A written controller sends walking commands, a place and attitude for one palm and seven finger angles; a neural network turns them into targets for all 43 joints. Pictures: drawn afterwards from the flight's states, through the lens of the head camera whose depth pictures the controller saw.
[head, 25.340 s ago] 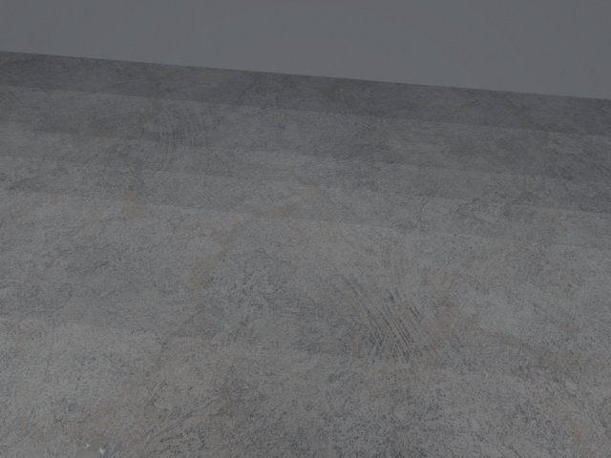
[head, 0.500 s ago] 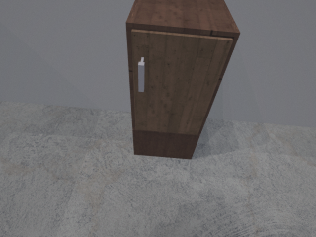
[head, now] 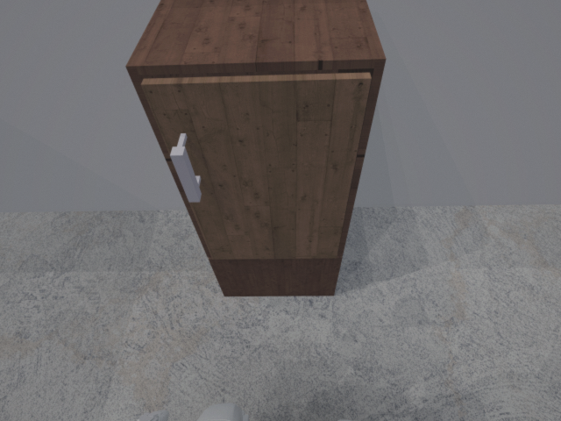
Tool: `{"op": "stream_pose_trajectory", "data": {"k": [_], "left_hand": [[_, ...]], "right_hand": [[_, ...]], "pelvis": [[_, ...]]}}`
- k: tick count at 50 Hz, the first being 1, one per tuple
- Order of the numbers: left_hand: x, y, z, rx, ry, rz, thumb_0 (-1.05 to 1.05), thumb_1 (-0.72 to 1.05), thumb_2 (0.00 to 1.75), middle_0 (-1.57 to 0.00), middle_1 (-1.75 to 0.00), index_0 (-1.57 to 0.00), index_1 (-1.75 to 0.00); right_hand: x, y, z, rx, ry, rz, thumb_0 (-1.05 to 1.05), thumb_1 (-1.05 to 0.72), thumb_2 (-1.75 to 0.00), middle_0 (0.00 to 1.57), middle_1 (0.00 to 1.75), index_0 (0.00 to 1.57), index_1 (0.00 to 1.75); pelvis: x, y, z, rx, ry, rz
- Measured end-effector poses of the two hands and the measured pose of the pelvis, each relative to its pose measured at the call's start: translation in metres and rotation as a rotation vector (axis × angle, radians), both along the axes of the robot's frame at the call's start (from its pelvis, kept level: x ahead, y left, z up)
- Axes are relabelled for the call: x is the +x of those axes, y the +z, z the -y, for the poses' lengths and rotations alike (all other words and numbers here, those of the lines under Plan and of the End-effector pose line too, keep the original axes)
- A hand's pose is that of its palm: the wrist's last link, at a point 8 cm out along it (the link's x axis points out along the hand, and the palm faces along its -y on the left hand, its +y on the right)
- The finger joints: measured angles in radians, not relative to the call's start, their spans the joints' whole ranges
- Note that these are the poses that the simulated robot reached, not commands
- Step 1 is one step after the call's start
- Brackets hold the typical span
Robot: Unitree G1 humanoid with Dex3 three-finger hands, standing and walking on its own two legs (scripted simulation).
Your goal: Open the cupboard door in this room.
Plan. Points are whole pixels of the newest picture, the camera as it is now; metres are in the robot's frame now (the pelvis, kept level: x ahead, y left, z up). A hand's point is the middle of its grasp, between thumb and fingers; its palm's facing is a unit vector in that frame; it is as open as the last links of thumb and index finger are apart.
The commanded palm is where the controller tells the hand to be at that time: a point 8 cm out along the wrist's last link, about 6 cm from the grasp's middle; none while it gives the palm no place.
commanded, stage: come to a stop and stand still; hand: left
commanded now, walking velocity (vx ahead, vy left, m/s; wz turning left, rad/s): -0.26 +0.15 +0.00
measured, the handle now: (189, 168) +0.55 +0.21 -0.01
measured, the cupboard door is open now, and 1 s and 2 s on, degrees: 0 0 0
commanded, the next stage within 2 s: look again from close up in 1.06 s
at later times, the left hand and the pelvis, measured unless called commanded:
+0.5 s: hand out of the picture +0.01 +0.23 -0.17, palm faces +0.07 -0.97 -0.22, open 7.3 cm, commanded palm none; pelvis -0.01 +0.04 +0.00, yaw +0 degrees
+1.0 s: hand out of the picture -0.04 +0.17 -0.17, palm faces +0.00 -0.99 -0.17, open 7.3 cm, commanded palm none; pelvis -0.03 +0.01 +0.01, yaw -1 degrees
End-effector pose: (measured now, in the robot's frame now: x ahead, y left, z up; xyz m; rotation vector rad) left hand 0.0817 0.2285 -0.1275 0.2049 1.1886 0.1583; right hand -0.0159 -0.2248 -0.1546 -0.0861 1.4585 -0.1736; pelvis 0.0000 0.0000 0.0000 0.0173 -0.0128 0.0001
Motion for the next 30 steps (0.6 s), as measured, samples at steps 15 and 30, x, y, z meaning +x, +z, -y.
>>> {"op": "stream_pose_trajectory", "data": {"k": [15, 30], "left_hand": [[-0.042, -0.023, -0.04, -0.022, 0.095, -0.1, 0.0, 0.91, 0.9, -0.21, -0.3, -0.2, -0.3], [-0.091, -0.013, -0.042, -0.01, 0.063, -0.189, 0.01, 0.91, 0.9, -0.2, -0.3, -0.2, -0.3]], "right_hand": [[0.126, 0.019, -0.017, -0.071, 0.136, 0.265, 0.0, -0.91, -0.9, 0.19, 0.3, 0.2, 0.3], [0.069, 0.015, -0.038, -0.02, 0.069, 0.224, 0.0, -0.92, -0.9, 0.2, 0.3, 0.2, 0.3]], "pelvis": [[0.005, -0.007, -0.026, -0.022, 0.018, -0.003], [-0.014, 0.001, -0.032, 0.012, -0.016, 0.01]]}}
